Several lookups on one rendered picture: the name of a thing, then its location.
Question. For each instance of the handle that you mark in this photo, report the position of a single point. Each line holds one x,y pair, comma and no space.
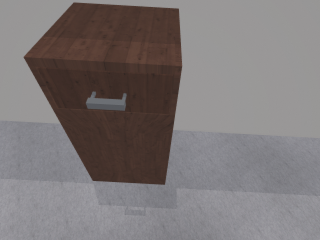
105,103

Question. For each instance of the drawer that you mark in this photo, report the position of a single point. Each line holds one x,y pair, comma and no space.
145,92

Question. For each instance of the cabinet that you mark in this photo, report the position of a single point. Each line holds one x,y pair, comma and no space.
115,146

